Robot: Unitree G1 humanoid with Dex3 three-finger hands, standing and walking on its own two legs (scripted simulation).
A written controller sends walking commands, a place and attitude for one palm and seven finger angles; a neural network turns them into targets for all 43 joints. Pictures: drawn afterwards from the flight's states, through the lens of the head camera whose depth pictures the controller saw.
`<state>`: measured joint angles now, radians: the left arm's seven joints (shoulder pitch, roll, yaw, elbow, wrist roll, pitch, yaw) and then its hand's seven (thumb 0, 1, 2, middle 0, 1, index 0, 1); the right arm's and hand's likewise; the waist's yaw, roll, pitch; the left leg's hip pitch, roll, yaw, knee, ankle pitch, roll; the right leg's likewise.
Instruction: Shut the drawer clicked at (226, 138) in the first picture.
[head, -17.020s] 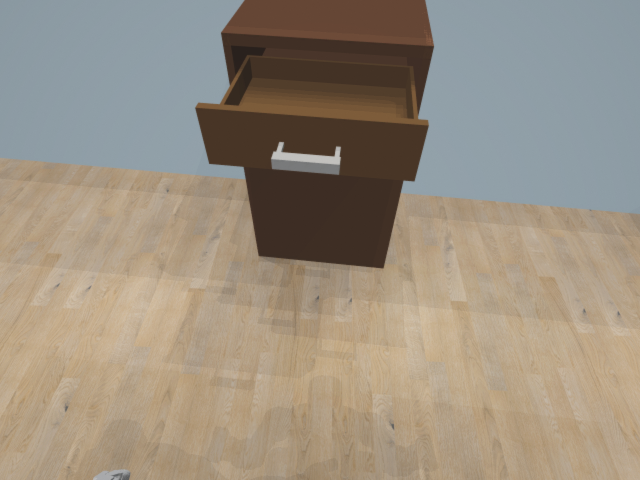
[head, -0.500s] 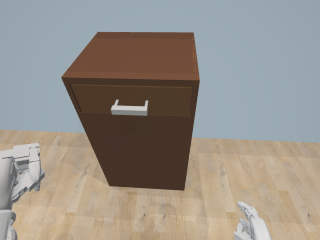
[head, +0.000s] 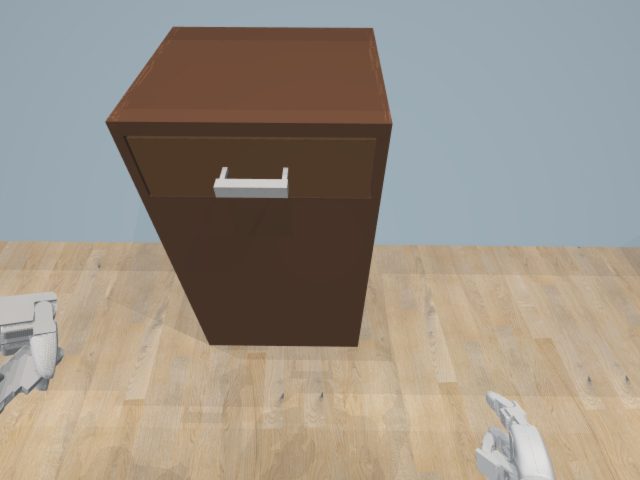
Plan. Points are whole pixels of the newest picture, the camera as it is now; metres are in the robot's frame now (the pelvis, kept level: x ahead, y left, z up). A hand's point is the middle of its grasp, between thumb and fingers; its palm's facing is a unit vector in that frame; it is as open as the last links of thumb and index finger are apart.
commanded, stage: step back with the hand held close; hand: left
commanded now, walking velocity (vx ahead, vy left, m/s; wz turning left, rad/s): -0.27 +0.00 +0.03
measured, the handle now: (253, 180) +0.63 +0.17 +0.00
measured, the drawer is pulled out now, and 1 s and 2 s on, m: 0.00 0.00 0.00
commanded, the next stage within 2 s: stop stepping back and stand still in 0.62 s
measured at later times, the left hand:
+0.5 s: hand (36, 410) +0.14 +0.24 +0.16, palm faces +0.31 -0.81 -0.49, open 3.2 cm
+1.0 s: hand out of the picture -0.01 +0.17 +0.13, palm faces +0.33 -0.86 -0.39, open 3.2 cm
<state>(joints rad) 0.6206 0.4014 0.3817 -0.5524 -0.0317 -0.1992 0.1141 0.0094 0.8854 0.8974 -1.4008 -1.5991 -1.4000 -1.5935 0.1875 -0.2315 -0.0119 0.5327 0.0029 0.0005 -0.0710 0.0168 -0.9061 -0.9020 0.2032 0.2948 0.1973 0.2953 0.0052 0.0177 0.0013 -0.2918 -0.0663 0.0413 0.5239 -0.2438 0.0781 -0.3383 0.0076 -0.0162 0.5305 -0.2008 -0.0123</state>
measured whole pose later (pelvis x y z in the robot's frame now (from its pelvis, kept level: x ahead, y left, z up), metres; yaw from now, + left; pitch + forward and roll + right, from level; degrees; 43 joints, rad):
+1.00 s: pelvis -0.22 -0.05 +0.00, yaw -3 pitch +0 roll +2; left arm 0.57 0.31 0.30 -0.45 -0.04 -0.13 0.14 0.01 0.89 0.90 -1.40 -1.60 -1.40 -1.59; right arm 0.21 -0.28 -0.02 0.58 0.03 -0.03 -0.08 0.02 -0.91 -0.90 0.20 0.29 0.19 0.29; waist 0.00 -0.01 -0.03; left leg -0.33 -0.04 0.06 0.52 -0.20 0.05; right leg -0.19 0.04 -0.04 0.58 -0.40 -0.02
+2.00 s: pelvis -0.26 -0.03 +0.00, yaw +4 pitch -2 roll -1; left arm 0.31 0.24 0.04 0.91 0.02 0.04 0.01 0.01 0.90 0.90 -0.88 -1.12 -0.87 -1.04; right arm 0.28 -0.19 0.00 0.94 -0.03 0.05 -0.01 0.01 -0.91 -0.90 0.20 0.29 0.19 0.29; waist 0.01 -0.03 0.07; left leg -0.27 0.05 0.02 0.56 -0.26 -0.01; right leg -0.24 0.01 -0.18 0.47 -0.21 -0.06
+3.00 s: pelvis -0.24 -0.01 +0.01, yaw +1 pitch -2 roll +0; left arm 0.27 0.13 0.02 1.16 0.01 -0.01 0.03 0.00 0.90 0.90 -0.20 -0.30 -0.20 -0.29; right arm 0.29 -0.13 -0.02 1.14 -0.02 0.00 -0.04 0.01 -0.91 -0.90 0.20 0.29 0.19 0.29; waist -0.01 0.01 0.05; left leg -0.15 0.02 0.09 0.41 -0.22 0.01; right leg -0.18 -0.01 -0.10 0.40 -0.19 -0.03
